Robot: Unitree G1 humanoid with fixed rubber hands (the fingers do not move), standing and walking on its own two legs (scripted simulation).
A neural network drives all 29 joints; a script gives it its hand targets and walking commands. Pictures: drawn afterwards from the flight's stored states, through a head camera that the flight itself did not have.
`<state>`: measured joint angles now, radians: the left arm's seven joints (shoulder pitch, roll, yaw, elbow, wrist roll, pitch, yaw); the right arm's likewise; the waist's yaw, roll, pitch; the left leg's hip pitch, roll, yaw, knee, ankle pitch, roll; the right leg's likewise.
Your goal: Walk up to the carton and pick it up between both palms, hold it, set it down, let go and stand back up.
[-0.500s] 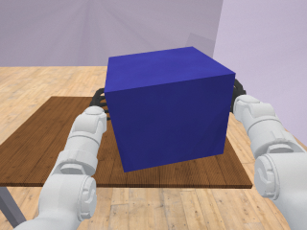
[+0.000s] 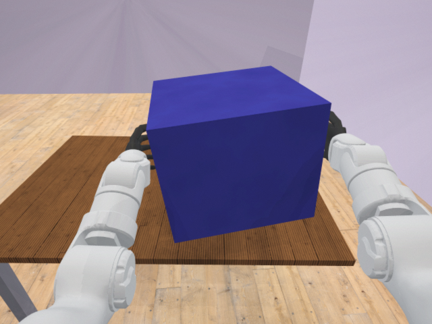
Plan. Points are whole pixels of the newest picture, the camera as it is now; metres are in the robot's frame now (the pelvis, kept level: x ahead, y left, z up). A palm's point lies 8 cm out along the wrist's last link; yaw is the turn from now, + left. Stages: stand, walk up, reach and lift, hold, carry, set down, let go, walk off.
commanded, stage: hold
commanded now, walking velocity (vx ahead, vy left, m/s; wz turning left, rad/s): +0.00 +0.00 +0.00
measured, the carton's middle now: (228, 144) +0.47 +0.02 +0.19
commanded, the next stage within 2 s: set down in 0.06 s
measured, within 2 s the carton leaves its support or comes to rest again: neither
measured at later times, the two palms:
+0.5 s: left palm (136, 160) +0.37 +0.20 +0.21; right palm (337, 128) +0.39 -0.18 +0.27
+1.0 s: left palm (160, 180) +0.39 +0.16 +0.14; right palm (334, 154) +0.44 -0.21 +0.19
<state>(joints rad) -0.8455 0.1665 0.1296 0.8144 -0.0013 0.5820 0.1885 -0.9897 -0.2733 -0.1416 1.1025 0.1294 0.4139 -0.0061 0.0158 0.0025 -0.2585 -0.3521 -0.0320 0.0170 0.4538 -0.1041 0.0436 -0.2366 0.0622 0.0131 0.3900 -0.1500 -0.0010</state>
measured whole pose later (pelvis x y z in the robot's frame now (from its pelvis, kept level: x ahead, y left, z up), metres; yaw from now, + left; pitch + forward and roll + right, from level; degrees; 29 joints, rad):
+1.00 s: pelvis +0.04 -0.03 +0.00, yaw +0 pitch +1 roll -1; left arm -0.59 0.12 0.13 0.57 0.04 0.53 0.20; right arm -0.85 -0.26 -0.05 0.99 0.31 0.12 0.03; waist 0.02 0.03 -0.16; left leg -0.31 -0.02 0.01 0.42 -0.13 0.04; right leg -0.21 0.08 0.01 0.39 -0.20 -0.04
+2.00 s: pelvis +0.05 -0.05 +0.01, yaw +0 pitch +3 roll +0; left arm -0.59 0.07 0.20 0.54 0.04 0.48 0.21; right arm -0.85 -0.26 -0.14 1.00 0.13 0.10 0.14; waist 0.02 0.01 -0.15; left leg -0.31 -0.02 0.01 0.39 -0.14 0.02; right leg -0.22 0.08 0.01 0.39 -0.22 -0.06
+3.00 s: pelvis +0.07 -0.07 +0.00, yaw -1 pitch +12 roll +1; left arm -0.59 0.00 0.28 0.64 0.07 0.25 0.23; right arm -0.88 -0.26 -0.28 1.13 -0.05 -0.10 0.22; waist 0.10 0.02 -0.14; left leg -0.44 0.00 0.01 0.38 -0.14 -0.01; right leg -0.37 0.10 0.01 0.39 -0.22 -0.08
